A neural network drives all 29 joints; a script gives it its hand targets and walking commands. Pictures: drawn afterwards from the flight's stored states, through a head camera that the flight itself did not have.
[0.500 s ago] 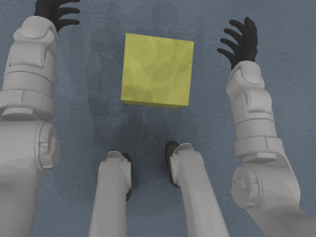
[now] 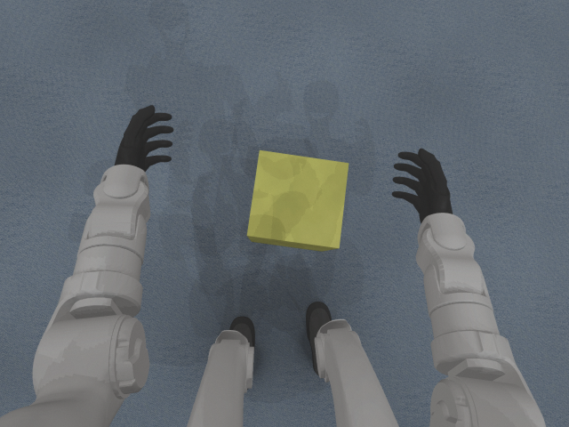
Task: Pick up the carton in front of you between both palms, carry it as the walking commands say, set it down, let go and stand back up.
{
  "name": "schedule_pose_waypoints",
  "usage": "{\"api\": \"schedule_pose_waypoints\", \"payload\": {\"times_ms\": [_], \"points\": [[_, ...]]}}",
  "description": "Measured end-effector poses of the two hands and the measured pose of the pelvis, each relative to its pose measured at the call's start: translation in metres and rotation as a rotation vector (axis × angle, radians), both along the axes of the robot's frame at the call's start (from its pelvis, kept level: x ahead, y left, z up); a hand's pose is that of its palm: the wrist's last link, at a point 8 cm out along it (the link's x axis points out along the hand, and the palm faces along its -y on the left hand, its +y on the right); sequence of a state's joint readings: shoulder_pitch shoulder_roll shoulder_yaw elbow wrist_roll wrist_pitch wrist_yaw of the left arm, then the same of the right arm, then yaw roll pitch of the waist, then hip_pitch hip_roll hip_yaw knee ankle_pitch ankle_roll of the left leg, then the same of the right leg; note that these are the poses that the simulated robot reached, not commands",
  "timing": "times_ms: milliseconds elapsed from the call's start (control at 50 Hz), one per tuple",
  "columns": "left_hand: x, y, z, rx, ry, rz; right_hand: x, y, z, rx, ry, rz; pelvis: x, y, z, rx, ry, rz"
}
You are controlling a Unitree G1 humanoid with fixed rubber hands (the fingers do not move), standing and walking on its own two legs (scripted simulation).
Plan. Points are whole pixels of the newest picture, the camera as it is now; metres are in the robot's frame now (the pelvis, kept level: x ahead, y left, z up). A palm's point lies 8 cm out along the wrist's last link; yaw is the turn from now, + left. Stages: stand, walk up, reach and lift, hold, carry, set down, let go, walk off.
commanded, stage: let go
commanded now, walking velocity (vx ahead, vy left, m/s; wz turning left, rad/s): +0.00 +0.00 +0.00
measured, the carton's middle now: (294, 207) +0.47 -0.06 -0.55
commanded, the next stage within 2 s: stand in 1.14 s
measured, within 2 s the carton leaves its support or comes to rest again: neither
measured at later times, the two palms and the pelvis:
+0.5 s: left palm (77, 292) +0.31 +0.20 +0.00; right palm (554, 346) +0.24 -0.25 +0.02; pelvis +0.06 -0.02 +0.09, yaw -2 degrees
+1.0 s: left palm (25, 393) +0.23 +0.22 +0.03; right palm (560, 357) +0.23 -0.24 +0.03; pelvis +0.07 -0.01 +0.10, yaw -1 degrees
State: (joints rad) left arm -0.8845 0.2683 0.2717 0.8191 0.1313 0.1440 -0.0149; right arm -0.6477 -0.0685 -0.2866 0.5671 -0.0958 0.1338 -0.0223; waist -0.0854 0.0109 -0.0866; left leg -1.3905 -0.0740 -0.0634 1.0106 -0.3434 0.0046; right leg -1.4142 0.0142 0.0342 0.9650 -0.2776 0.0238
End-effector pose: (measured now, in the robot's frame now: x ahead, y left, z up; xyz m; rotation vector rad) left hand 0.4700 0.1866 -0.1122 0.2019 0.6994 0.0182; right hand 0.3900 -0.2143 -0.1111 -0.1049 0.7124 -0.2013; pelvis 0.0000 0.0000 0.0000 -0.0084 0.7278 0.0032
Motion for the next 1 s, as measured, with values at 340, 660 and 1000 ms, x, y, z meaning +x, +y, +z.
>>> {"api": "schedule_pose_waypoints", "payload": {"times_ms": [340,660,1000], "points": [[-0.112,0.008,0.079,0.008,0.029,0.021,-0.105,-0.038,0.093,-0.005,0.085,0.094,0.045,-0.016,0.064,0.007,-0.317,-0.016],[-0.202,0.028,0.133,0.005,0.065,0.023,-0.168,-0.034,0.141,0.002,0.086,0.088,0.075,-0.009,0.097,-0.009,-0.641,-0.033],[-0.236,0.036,0.144,-0.006,0.084,0.052,-0.159,-0.028,0.146,-0.03,0.103,0.112,0.071,-0.006,0.097,-0.008,-0.798,-0.026]]}}
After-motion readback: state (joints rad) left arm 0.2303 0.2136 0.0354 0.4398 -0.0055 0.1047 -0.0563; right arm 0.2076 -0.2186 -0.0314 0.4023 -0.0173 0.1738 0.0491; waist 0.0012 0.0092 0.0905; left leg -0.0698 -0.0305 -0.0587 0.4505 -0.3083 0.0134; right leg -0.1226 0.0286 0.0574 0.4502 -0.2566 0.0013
